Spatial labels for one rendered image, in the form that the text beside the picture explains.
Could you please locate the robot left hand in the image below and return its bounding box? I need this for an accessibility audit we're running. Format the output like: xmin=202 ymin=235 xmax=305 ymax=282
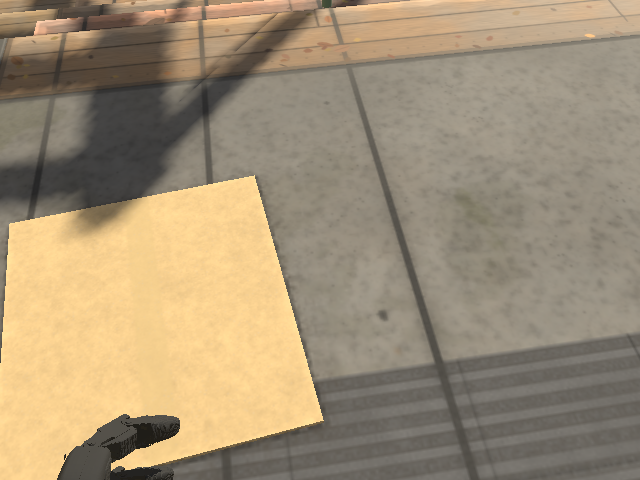
xmin=57 ymin=414 xmax=180 ymax=480

